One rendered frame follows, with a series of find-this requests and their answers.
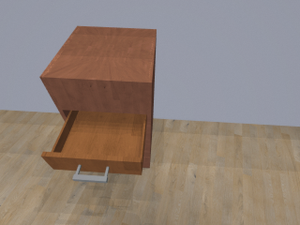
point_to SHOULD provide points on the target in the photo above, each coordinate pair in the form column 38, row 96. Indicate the drawer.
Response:
column 97, row 140

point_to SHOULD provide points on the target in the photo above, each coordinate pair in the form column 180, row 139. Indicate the cabinet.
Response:
column 106, row 70

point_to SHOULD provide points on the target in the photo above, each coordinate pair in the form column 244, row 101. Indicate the handle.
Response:
column 90, row 178

